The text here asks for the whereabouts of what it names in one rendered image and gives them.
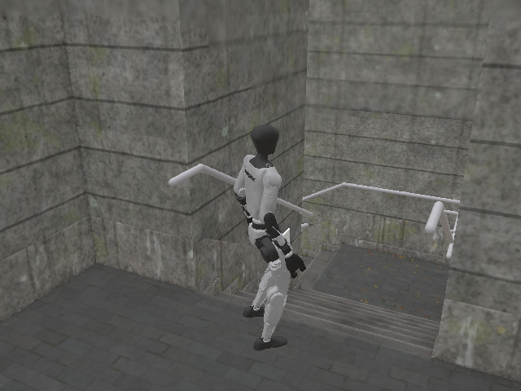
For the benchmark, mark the stairs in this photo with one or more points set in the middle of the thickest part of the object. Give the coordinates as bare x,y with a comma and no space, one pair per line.
388,327
314,267

